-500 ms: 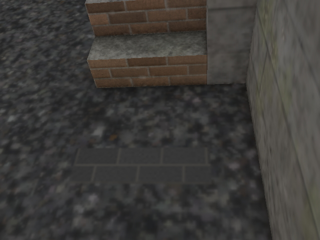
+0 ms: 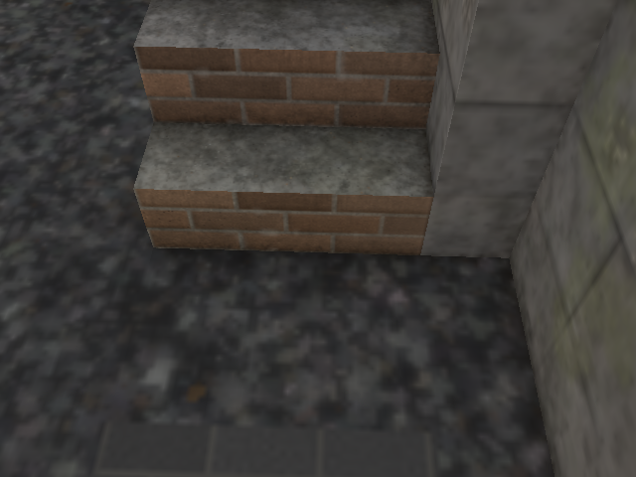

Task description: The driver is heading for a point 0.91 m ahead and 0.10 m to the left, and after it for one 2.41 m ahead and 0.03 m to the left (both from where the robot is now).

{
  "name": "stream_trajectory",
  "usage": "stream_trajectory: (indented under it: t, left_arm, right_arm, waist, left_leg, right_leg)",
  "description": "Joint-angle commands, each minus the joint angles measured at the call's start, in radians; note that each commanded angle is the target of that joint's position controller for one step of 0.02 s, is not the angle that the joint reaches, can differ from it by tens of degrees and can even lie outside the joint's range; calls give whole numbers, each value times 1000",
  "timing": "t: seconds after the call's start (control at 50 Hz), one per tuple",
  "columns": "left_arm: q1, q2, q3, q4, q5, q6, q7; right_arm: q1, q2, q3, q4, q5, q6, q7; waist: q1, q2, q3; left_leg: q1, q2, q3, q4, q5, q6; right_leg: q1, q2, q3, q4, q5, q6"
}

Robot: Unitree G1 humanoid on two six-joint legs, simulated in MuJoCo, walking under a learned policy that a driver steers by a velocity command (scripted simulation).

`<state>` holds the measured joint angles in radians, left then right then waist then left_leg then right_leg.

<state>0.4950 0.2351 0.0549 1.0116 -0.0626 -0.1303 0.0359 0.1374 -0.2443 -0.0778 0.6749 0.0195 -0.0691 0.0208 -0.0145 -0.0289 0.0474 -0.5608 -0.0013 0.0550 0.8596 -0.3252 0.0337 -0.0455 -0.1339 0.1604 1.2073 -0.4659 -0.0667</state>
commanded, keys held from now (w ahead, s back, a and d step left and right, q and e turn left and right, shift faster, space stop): w+shift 0.72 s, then shift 0.28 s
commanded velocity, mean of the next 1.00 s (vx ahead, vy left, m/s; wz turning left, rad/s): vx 0.88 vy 0.00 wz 0.00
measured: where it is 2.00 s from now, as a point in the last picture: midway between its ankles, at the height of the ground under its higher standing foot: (270, 179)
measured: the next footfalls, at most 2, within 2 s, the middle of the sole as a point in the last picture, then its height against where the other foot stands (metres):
right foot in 0.38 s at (344, 390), level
left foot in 0.84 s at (234, 292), level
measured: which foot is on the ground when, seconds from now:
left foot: down 0.00-0.40, up 0.42-0.82, down 0.84-1.00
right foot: up 0.00-0.36, down 0.38-0.82, up 0.84-1.00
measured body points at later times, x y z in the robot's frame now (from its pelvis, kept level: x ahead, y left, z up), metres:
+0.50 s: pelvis +0.49 +0.02 +0.02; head +0.52 +0.02 +0.47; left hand +0.56 +0.30 -0.10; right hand +0.55 -0.25 -0.11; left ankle +0.29 +0.17 -0.55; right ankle +0.59 -0.04 -0.69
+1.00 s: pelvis +0.86 +0.09 +0.06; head +0.92 +0.09 +0.51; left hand +0.99 +0.33 -0.06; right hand +0.91 -0.16 -0.09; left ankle +0.84 +0.21 -0.69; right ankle +0.87 -0.03 -0.45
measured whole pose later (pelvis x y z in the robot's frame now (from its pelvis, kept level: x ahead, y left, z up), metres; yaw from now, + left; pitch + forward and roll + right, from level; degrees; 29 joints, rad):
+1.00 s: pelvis +0.86 +0.09 +0.06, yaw +1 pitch +3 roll +0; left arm 0.14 0.22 -0.05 0.79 -0.01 -0.08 0.00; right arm 0.22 -0.23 -0.01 0.99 -0.01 -0.01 -0.03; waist 0.02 -0.01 0.07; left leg -0.16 0.01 0.07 0.27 -0.15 0.00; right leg -0.94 -0.01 0.01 1.83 -0.71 0.05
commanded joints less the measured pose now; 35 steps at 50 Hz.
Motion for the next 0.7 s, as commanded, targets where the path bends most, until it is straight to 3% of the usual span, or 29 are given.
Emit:
stream_trajectory:
  t: [0.02,0.04,0.06,0.08,0.12,0.18,0.22,0.26,0.28,0.3,0.32,0.34,0.36,0.38,0.4,0.42,0.44,0.46,0.48,0.5,0.52,0.56,0.58,0.62,0.64,0.66,0.68,0.7]
  left_arm:
    - [-111,6,-2,-151,-14,-41,-3]
    - [-157,-7,-2,-175,20,-24,-8]
    - [-150,-18,-3,-191,24,-6,-25]
    - [-120,-11,-1,-188,26,11,-36]
    - [-156,-8,-4,-210,33,33,-40]
    - [-350,54,-10,-286,70,21,-39]
    - [-493,57,-28,-332,77,0,-59]
    - [-588,46,-40,-362,60,-14,-76]
    - [-610,58,-41,-377,50,-16,-81]
    - [-612,77,-35,-388,40,-16,-78]
    - [-550,137,-17,-390,43,-2,-74]
    - [-445,192,5,-374,43,9,-65]
    - [-235,246,29,-321,34,22,-54]
    - [7,266,41,-249,32,45,-37]
    - [232,291,33,-177,50,68,-18]
    - [194,287,26,-138,108,30,-44]
    - [102,194,12,-151,103,10,-50]
    - [-7,163,7,-167,100,-2,-51]
    - [-99,171,6,-178,99,-17,-61]
    - [-165,167,5,-179,102,-31,-65]
    - [-185,180,3,-178,102,-41,-66]
    - [-166,143,-18,-146,84,-41,-63]
    - [-151,146,-21,-129,73,-37,-58]
    - [-103,164,-21,-108,62,-33,-48]
    - [-69,143,-31,-91,53,-33,-31]
    - [-79,146,-34,-96,45,-34,-20]
    - [-45,157,-37,-79,52,-29,-18]
    - [-53,179,-33,-86,39,-29,-10]
  right_arm:
    - [359,-57,-10,108,1,-46,25]
    - [300,-17,1,114,-6,-52,32]
    - [235,-6,6,126,-17,-56,34]
    - [214,-1,8,139,-17,-58,28]
    - [241,-14,13,179,0,-66,14]
    - [268,-37,17,197,1,-81,-13]
    - [304,-65,17,211,0,-90,-30]
    - [349,-116,7,234,11,-98,-34]
    - [363,-140,1,252,19,-98,-31]
    - [371,-151,-1,263,17,-92,-28]
    - [368,-173,-3,276,-6,-84,-25]
    - [345,-216,-15,276,-32,-71,-27]
    - [304,-235,-21,268,-65,-53,-27]
    - [231,-245,-22,256,-71,-36,-26]
    - [194,-158,3,240,-68,-44,-20]
    - [441,57,54,246,17,-79,8]
    - [380,-56,49,237,66,-106,8]
    - [237,-101,48,194,78,-108,1]
    - [149,-102,57,165,48,-108,-12]
    - [106,-110,51,168,16,-96,-21]
    - [94,-104,50,151,12,-75,-26]
    - [56,-84,58,135,5,-54,-27]
    - [29,-67,66,119,5,-49,-23]
    - [-79,-49,81,76,-12,-48,-15]
    - [-170,-34,87,41,-31,-40,-11]
    - [-222,-3,99,17,-30,-42,-3]
    - [-208,42,110,34,-25,-33,-4]
    - [-250,24,105,23,-7,-35,-10]
  waist:
    - [-82,171,-138]
    - [-42,80,-85]
    - [14,65,-56]
    - [44,91,-47]
    - [63,84,25]
    - [39,44,144]
    - [-5,36,184]
    - [-40,33,194]
    - [-41,54,204]
    - [-31,64,183]
    - [18,114,118]
    - [90,170,11]
    - [191,213,-124]
    - [316,219,-225]
    - [360,48,-339]
    - [119,-400,-499]
    - [141,-302,-374]
    - [128,-186,-212]
    - [88,26,-121]
    - [51,104,-90]
    - [19,90,-61]
    - [-8,66,-7]
    - [-19,37,22]
    - [5,15,59]
    - [30,39,65]
    - [37,25,68]
    - [38,-50,26]
    - [45,-48,47]
  left_leg:
    - [667,260,-624,-532,-70,130]
    - [513,231,-514,-504,-6,133]
    - [403,200,-437,-501,89,131]
    - [360,193,-389,-534,157,151]
    - [293,193,-326,-616,172,166]
    - [233,127,-190,-725,262,167]
    - [214,87,-125,-813,291,170]
    - [292,105,-99,-905,340,176]
    - [381,128,-87,-896,454,174]
    - [496,149,-81,-854,654,164]
    - [606,145,-79,-771,890,139]
    - [681,151,-71,-620,1131,113]
    - [686,165,-77,-397,1323,107]
    - [606,154,-62,-100,1346,85]
    - [372,54,-106,409,782,59]
    - [32,-156,-286,722,-140,52]
    - [-36,-70,-308,704,-80,95]
    - [-75,-27,-265,673,-12,89]
    - [-42,11,-252,609,45,79]
    - [11,52,-243,540,94,70]
    - [31,75,-252,535,103,53]
    - [-12,110,-214,471,89,39]
    - [-57,137,-199,409,99,30]
    - [-114,154,-135,222,232,-6]
    - [-90,132,-107,113,370,-31]
    - [11,100,-61,-49,496,-38]
    - [113,58,-7,-28,507,-55]
    - [129,61,-19,-96,527,-58]
  right_leg:
    - [-725,58,15,378,37,-48]
    - [-688,20,3,326,111,-50]
    - [-632,-18,8,272,170,-52]
    - [-620,-37,-12,239,180,-45]
    - [-676,-49,-42,208,198,-19]
    - [-726,-28,-116,-74,394,35]
    - [-616,10,-196,-350,600,47]
    - [-508,66,-244,-550,703,40]
    - [-499,82,-245,-618,677,31]
    - [-493,108,-254,-664,623,18]
    - [-444,157,-268,-683,570,12]
    - [-350,197,-275,-650,512,3]
    - [-162,220,-275,-591,461,-15]
    - [59,177,-243,-615,425,-45]
    - [329,20,-28,-506,228,-96]
    - [499,-203,629,-797,-296,-296]
    - [407,-190,774,-986,-476,-253]
    - [270,-182,620,-1003,-277,-227]
    - [109,-151,507,-1017,-32,-209]
    - [-9,-110,386,-1015,125,-191]
    - [-67,-121,354,-1024,251,-201]
    - [-104,-90,206,-1058,465,-205]
    - [-116,-77,134,-1068,525,-188]
    - [-127,-29,5,-1077,655,-153]
    - [-158,-16,-60,-1072,750,-130]
    - [-221,32,-131,-1072,776,-100]
    - [-225,17,-142,-1092,797,-109]
    - [-225,11,-148,-1105,767,-90]
Velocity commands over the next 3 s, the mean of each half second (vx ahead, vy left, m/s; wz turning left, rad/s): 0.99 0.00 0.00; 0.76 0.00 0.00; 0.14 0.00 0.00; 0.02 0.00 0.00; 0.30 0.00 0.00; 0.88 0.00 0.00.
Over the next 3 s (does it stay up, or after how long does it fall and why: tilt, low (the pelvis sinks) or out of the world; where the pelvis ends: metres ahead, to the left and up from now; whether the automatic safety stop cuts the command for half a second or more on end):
stays up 1.22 0.03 0.40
